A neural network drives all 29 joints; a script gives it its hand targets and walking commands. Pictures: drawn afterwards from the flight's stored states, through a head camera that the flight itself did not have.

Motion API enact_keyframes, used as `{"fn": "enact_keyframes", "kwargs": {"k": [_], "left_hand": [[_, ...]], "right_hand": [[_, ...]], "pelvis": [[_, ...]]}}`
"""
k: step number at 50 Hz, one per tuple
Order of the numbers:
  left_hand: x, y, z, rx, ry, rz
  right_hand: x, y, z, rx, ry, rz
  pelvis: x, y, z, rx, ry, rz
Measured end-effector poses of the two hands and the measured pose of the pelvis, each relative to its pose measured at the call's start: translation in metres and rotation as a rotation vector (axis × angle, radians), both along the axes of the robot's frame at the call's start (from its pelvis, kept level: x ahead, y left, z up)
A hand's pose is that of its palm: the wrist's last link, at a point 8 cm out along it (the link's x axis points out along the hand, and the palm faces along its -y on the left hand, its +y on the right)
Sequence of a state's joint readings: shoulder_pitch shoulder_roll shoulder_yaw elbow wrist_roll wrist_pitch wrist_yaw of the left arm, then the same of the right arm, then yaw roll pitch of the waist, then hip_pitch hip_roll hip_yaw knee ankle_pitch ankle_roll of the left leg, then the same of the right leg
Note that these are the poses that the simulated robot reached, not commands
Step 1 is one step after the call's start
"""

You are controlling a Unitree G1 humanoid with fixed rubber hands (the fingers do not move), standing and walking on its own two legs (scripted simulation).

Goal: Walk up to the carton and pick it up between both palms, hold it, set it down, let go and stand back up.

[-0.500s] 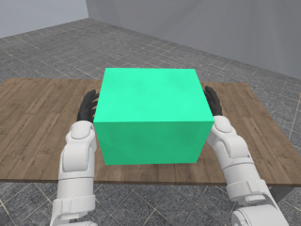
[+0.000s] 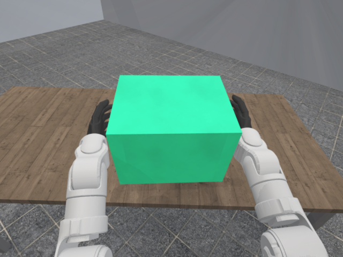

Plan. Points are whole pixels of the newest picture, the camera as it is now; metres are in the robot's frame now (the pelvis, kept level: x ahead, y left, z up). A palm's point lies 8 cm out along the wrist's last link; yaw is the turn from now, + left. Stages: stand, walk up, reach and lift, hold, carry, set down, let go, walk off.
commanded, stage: hold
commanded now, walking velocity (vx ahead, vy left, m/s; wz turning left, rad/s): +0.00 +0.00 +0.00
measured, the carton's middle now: (171, 128) +0.37 +0.00 +0.16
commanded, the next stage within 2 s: none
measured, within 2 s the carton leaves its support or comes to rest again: neither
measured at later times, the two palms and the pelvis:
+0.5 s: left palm (97, 132) +0.36 +0.17 +0.16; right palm (239, 127) +0.36 -0.16 +0.16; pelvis +0.01 +0.00 +0.00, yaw +0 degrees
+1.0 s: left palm (98, 133) +0.35 +0.16 +0.16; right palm (241, 127) +0.36 -0.16 +0.16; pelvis +0.01 +0.00 +0.00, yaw +0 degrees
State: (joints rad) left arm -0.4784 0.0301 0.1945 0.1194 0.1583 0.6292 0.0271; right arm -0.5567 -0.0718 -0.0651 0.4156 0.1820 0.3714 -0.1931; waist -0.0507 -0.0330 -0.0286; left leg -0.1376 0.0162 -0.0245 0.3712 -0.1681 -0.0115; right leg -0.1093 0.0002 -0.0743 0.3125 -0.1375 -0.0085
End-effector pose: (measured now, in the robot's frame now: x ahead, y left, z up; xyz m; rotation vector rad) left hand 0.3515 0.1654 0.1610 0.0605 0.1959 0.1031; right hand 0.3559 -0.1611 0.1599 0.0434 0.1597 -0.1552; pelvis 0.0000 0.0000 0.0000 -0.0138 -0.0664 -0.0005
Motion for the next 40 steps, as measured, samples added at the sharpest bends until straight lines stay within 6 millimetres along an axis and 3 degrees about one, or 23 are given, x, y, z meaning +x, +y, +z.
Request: {"fn": "enact_keyframes", "kwargs": {"k": [40], "left_hand": [[0.0025, -0.0008, 0.0036, -0.003, -0.015, 0.001]], "right_hand": [[0.0023, -0.0008, 0.0040, 0.005, -0.021, 0.000]], "pelvis": [[0.0090, 0.0025, 0.0002, -0.003, -0.001, -0.006]]}}
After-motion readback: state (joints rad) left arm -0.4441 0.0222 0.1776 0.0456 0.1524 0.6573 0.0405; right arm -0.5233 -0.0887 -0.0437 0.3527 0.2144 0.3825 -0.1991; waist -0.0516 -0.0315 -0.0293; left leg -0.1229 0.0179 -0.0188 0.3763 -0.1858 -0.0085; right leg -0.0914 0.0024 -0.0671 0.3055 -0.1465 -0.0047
